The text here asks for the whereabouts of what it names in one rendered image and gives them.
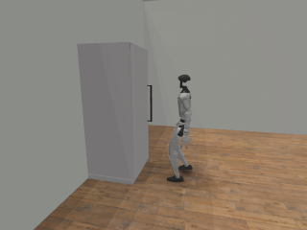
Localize robot left shin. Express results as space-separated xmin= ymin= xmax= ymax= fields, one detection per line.
xmin=168 ymin=152 xmax=179 ymax=178

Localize left robot hand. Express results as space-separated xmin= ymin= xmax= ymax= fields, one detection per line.
xmin=180 ymin=134 xmax=189 ymax=149

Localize fridge door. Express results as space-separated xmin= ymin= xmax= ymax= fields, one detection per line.
xmin=130 ymin=44 xmax=149 ymax=177

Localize robot right foot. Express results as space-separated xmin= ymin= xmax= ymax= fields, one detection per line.
xmin=178 ymin=164 xmax=193 ymax=170

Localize left robot upper arm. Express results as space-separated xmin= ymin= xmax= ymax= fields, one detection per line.
xmin=179 ymin=93 xmax=192 ymax=116

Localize left robot forearm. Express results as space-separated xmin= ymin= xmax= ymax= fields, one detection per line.
xmin=183 ymin=111 xmax=191 ymax=135

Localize handle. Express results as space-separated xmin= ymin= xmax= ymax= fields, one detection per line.
xmin=147 ymin=85 xmax=153 ymax=122

